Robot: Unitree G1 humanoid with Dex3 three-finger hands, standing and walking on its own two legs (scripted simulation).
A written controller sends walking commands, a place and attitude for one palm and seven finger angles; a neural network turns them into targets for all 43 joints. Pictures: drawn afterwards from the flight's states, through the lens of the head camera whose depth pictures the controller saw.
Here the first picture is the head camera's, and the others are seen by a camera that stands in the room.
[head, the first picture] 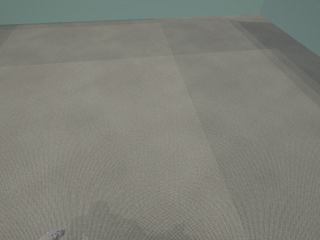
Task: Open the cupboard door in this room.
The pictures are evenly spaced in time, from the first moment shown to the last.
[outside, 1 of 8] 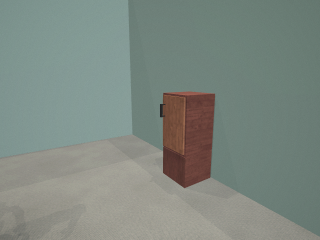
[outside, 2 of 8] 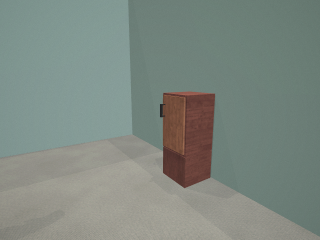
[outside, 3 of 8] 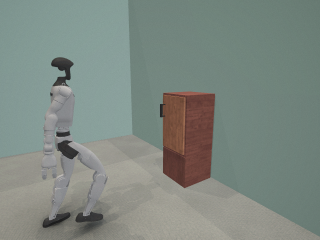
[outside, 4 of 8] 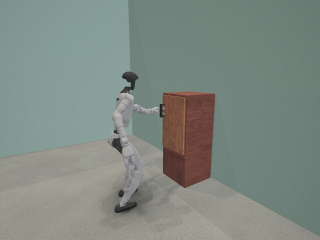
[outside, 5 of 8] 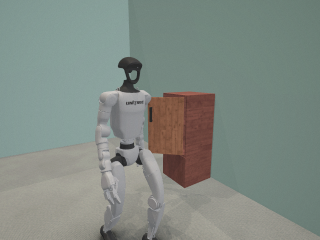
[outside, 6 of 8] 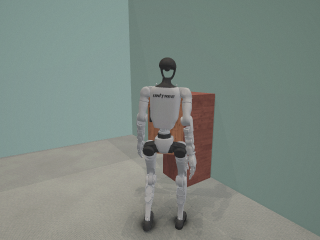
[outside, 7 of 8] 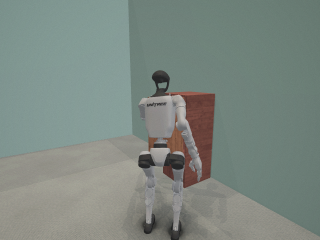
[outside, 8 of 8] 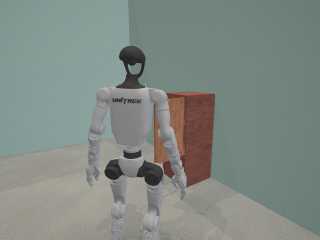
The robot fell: no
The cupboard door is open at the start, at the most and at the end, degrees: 0 98 97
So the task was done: yes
